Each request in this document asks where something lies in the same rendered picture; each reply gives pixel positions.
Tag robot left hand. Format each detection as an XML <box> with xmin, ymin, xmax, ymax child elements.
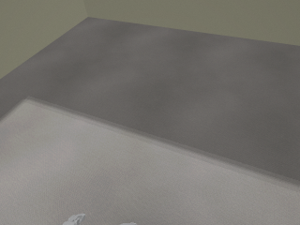
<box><xmin>63</xmin><ymin>213</ymin><xmax>86</xmax><ymax>225</ymax></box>

